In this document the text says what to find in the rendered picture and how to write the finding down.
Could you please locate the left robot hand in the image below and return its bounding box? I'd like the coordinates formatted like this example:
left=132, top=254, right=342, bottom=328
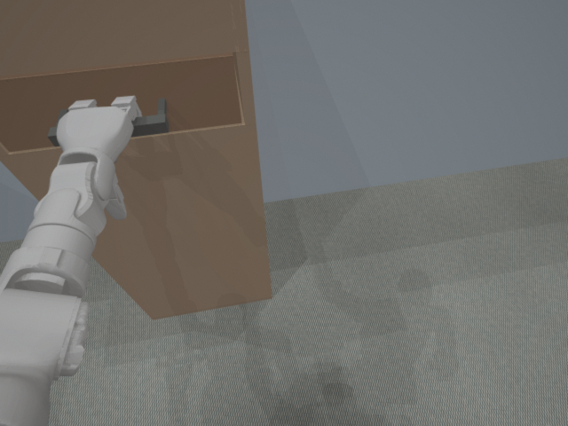
left=57, top=96, right=142, bottom=220

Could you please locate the robot left upper arm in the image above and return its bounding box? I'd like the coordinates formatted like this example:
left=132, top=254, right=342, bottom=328
left=0, top=288, right=90, bottom=426

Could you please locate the robot left forearm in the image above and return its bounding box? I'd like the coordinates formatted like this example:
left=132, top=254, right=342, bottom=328
left=0, top=147, right=115, bottom=298

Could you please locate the cabinet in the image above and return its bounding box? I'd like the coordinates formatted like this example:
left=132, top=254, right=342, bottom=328
left=0, top=0, right=272, bottom=320

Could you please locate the handle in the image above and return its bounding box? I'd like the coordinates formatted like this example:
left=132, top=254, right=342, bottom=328
left=47, top=99, right=169, bottom=146

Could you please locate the drawer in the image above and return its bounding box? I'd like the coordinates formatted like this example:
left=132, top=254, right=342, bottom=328
left=0, top=52, right=242, bottom=152

